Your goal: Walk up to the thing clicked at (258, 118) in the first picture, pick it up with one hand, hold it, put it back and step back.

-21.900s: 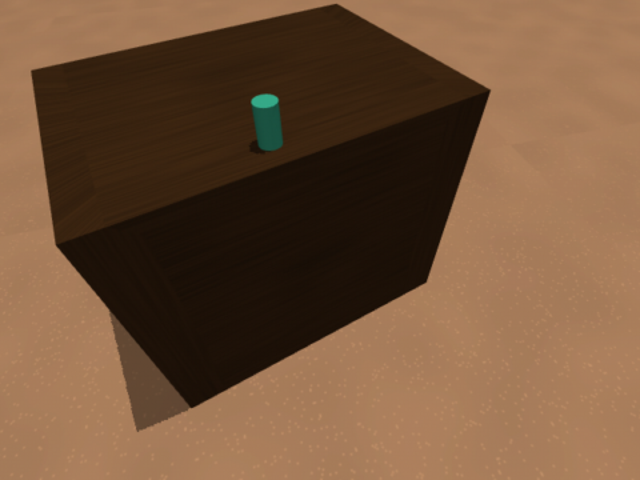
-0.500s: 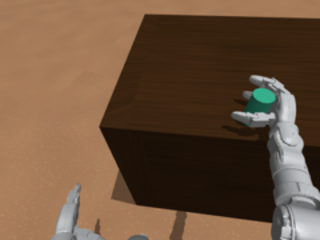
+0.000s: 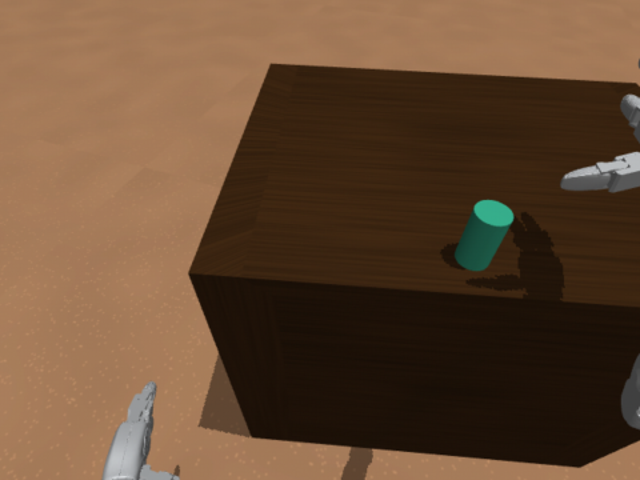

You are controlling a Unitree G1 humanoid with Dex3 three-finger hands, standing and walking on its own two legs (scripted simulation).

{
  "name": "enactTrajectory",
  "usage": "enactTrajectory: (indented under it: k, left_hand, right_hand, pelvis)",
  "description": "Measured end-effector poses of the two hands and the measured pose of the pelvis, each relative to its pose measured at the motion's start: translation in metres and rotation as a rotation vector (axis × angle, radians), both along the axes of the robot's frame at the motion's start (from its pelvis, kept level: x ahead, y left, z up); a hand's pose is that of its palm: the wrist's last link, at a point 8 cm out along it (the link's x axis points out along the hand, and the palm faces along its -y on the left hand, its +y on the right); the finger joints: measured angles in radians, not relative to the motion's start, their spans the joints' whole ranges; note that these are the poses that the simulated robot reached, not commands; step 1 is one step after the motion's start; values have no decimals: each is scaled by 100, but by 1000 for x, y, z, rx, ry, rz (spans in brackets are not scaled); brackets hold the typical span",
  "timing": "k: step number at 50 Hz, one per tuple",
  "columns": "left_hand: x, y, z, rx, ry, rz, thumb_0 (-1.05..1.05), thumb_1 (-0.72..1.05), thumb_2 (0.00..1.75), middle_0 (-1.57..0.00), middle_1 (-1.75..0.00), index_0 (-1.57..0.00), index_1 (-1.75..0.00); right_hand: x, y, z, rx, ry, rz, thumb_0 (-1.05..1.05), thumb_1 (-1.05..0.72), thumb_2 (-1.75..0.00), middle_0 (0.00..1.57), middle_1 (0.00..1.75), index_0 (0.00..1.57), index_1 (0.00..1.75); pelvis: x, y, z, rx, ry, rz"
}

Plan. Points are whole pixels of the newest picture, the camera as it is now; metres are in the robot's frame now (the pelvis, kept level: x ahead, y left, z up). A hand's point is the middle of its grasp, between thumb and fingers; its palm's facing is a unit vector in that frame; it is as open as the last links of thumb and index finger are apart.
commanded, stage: sink last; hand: right
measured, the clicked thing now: (482, 236) +0.43 -0.18 +0.08
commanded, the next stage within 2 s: home in 1.08 s
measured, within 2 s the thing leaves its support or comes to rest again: neither
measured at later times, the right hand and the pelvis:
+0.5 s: hand out of the picture +0.29 -0.30 +0.22, palm faces +0.47 +0.81 -0.36, open 17.5 cm; pelvis +0.02 +0.00 +0.01, yaw -1 degrees
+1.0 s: hand out of the picture +0.16 -0.25 +0.21, palm faces +0.48 +0.76 -0.44, open 17.5 cm; pelvis -0.01 +0.01 +0.01, yaw -3 degrees
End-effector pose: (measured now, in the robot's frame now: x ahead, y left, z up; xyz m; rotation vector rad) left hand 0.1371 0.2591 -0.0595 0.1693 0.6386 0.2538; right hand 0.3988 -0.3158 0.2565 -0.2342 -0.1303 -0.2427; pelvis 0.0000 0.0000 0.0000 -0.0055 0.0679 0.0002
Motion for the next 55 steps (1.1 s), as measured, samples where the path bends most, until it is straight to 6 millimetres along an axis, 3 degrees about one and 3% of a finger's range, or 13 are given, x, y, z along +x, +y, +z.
enactTrajectory:
  k: [8,15,19,23,31,39,45,55]
  left_hand:
    - [-15,3,-3,-11,80,-4,-1,-53,5,-6,-5,-7,-6]
    - [5,-1,2,-3,55,-33,-1,-54,6,-6,-4,-6,-6]
    - [20,-6,5,-19,17,-47,-1,-55,7,-6,-4,-5,-6]
    - [28,-8,5,-36,4,-45,-1,-55,7,-6,-4,-5,-6]
    - [26,1,4,-26,29,-20,-1,-55,7,-6,-5,-5,-7]
    - [26,-1,1,-43,22,-35,-1,-53,6,-6,-5,-6,-6]
    - [24,3,-1,-44,3,-37,-1,-52,5,-6,-5,-6,-5]
    - [7,9,-6,-30,26,-46,-1,-53,5,-6,-5,-6,-6]
  right_hand:
    - [-26,-53,-2,-73,-32,-209,-1,52,-7,10,9,11,9]
    - [-71,-73,1,-144,-113,-304,-1,55,-5,7,6,7,6]
    - [-101,-62,-6,-194,-142,-278,-2,56,-5,6,6,6,5]
    - [-134,-37,-18,-228,-164,-219,-2,56,-5,6,6,6,5]
    - [-202,10,-34,-262,-194,-142,-2,56,-5,6,6,6,5]
    - [-258,32,-39,-300,-173,-140,-1,57,-4,6,6,7,5]
    - [-277,33,-39,-316,-172,-174,-1,57,-4,6,6,7,5]
    - [-280,36,-26,-362,-254,-153,-1,56,-5,6,6,6,5]
  pelvis:
    - [1,0,3,3,8,6]
    - [7,-2,6,11,-10,-3]
    - [11,-4,7,12,-29,-7]
    - [14,-5,9,10,-53,-12]
    - [14,0,10,5,-100,-26]
    - [6,7,11,0,-138,-40]
    - [-4,11,11,-7,-159,-52]
    - [-13,15,12,-9,-170,-46]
